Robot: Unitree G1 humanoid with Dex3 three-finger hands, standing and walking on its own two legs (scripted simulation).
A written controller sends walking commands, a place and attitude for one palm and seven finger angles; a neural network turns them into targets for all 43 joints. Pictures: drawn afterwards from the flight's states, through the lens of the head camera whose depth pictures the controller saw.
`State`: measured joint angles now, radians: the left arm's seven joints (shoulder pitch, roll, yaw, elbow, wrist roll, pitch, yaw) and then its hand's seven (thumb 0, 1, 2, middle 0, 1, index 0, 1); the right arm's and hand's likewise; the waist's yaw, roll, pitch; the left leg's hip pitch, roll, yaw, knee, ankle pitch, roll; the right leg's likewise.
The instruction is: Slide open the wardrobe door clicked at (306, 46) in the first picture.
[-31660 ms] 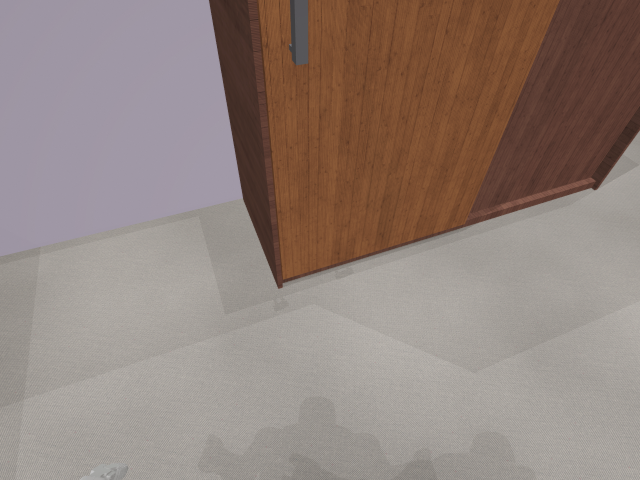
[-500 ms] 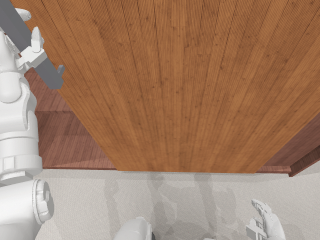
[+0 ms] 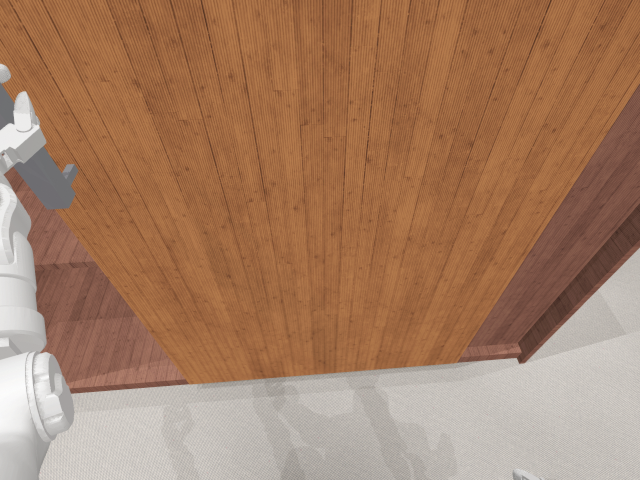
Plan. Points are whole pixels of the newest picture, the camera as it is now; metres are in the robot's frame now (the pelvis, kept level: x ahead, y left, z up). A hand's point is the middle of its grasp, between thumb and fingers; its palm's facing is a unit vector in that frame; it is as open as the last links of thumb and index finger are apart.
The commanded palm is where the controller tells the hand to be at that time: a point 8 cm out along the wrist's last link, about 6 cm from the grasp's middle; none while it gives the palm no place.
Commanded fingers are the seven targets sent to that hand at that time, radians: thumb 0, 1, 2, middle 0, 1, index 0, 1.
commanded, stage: stop walking and hold the door there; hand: left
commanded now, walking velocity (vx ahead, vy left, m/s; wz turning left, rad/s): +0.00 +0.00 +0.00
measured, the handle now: out of the picture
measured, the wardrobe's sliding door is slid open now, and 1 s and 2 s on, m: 0.59 0.59 0.59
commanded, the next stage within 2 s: loosen the grip on the handle in 1.88 s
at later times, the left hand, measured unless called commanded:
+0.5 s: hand (24, 133) +0.42 +0.33 +0.23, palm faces +0.44 -0.88 -0.16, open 6.1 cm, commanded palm +0.38 +0.36 +0.21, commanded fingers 0.00 0.90 0.90 -0.45 -1.40 -0.45 -1.40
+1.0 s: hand (21, 134) +0.41 +0.33 +0.24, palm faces +0.31 -0.95 -0.09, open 6.1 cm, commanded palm +0.38 +0.37 +0.21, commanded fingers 0.00 0.90 0.90 -0.45 -1.40 -0.45 -1.40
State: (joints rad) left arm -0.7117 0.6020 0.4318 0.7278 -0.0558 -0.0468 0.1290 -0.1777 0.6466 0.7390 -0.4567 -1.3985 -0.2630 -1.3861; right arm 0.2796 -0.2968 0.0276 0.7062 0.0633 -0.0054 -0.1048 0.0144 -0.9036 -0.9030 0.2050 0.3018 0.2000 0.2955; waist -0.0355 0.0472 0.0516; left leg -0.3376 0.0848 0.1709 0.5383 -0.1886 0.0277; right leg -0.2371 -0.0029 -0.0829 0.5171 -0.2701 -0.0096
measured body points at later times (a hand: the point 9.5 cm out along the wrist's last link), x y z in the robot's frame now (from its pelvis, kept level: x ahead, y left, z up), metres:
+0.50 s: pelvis -0.01 +0.06 -0.01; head +0.00 +0.05 +0.44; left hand +0.39 +0.38 +0.24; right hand +0.11 -0.24 -0.11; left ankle +0.06 +0.10 -0.73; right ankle +0.00 -0.11 -0.73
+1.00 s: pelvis -0.05 +0.09 +0.01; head -0.01 +0.13 +0.46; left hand +0.39 +0.38 +0.24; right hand +0.09 -0.15 -0.08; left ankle +0.06 +0.10 -0.73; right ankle -0.13 -0.05 -0.69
